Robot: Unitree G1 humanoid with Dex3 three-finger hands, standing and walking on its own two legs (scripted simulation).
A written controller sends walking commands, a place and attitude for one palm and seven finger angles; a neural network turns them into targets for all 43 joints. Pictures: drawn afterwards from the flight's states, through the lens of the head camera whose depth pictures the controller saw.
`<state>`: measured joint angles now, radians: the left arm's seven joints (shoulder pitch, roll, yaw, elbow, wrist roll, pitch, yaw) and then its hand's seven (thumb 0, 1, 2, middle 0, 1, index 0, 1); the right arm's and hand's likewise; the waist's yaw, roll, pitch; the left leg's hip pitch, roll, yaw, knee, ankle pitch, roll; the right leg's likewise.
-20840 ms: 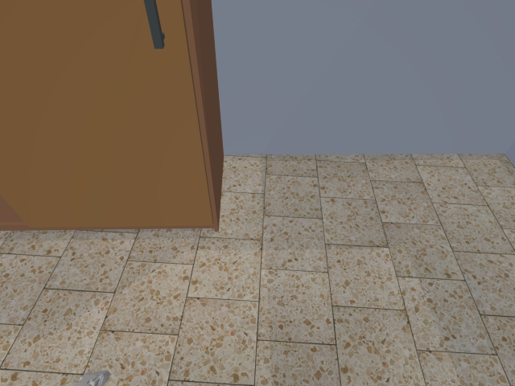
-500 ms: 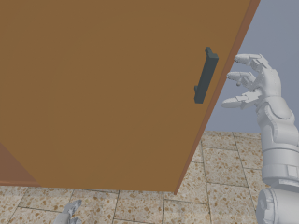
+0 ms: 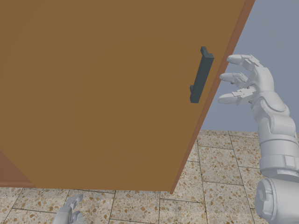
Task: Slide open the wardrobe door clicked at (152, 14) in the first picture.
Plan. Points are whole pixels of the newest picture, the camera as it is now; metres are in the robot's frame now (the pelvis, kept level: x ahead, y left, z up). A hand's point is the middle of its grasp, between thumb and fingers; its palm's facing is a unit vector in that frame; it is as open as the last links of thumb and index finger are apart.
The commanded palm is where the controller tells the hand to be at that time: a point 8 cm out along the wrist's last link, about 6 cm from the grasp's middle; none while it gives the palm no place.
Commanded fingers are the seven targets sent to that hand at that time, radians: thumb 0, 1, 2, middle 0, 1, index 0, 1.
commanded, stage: move the hooked fingers beside the handle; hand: right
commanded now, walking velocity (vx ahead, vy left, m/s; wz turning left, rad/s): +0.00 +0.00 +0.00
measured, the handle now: (198, 75) +0.46 -0.08 +0.20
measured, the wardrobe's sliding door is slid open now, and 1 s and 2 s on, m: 0.00 0.00 0.00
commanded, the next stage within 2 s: feel for the door with the fingertips in 1.24 s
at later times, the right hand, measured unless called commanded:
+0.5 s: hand (230, 96) +0.41 -0.16 +0.18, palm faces -0.03 +1.00 -0.01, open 14.0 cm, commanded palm +0.38 -0.21 +0.21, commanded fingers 0.00 0.50 -0.30 0.30 1.20 0.30 1.20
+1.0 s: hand (227, 89) +0.41 -0.15 +0.20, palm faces -0.05 +1.00 -0.02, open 14.0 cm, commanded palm +0.38 -0.21 +0.20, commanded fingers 0.00 0.50 -0.30 0.30 1.20 0.30 1.20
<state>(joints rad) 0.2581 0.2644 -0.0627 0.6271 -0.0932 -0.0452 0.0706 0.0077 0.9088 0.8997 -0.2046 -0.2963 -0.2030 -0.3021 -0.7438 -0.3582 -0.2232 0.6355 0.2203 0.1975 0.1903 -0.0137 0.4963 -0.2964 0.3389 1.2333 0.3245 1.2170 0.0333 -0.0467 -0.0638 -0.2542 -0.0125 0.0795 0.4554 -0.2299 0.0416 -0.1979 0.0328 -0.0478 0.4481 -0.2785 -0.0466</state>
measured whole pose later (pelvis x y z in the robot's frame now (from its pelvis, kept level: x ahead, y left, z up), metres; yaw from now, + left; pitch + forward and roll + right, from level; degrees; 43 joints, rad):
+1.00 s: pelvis +0.00 +0.00 +0.00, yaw +0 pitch +0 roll +0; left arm 0.27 0.26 -0.06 0.64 -0.09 -0.05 0.07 0.01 0.91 0.90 -0.20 -0.30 -0.20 -0.30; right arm -0.61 -0.30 -0.19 0.45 0.20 0.17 0.15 -0.02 0.50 -0.30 0.30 1.20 0.29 1.20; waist 0.03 -0.03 -0.04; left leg -0.22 -0.02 0.07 0.46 -0.24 0.04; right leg -0.16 0.03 -0.05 0.45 -0.29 -0.05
